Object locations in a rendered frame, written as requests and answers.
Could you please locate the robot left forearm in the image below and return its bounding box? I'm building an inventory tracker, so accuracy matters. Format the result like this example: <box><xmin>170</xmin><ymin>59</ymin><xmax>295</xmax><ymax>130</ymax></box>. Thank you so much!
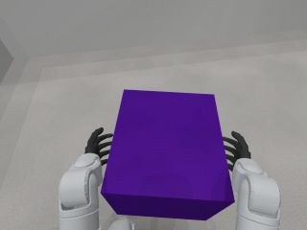
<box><xmin>59</xmin><ymin>152</ymin><xmax>103</xmax><ymax>230</ymax></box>

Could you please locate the robot right forearm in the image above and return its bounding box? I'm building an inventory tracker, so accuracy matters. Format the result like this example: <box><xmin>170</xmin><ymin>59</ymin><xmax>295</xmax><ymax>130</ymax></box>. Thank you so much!
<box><xmin>231</xmin><ymin>158</ymin><xmax>281</xmax><ymax>230</ymax></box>

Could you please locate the carton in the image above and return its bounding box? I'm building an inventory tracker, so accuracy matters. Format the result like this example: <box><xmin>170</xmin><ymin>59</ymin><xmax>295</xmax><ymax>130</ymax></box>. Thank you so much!
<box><xmin>101</xmin><ymin>89</ymin><xmax>235</xmax><ymax>220</ymax></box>

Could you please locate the right robot hand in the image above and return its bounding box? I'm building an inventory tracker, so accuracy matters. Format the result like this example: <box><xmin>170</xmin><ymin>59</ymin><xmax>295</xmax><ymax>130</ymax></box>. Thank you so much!
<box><xmin>223</xmin><ymin>131</ymin><xmax>251</xmax><ymax>172</ymax></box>

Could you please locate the robot left thigh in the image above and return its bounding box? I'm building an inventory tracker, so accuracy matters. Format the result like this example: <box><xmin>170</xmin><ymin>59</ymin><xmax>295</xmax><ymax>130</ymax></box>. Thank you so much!
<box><xmin>108</xmin><ymin>218</ymin><xmax>135</xmax><ymax>230</ymax></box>

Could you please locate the left robot hand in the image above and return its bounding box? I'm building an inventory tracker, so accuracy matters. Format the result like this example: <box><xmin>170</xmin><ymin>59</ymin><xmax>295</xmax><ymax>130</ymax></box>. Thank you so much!
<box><xmin>84</xmin><ymin>127</ymin><xmax>113</xmax><ymax>166</ymax></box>

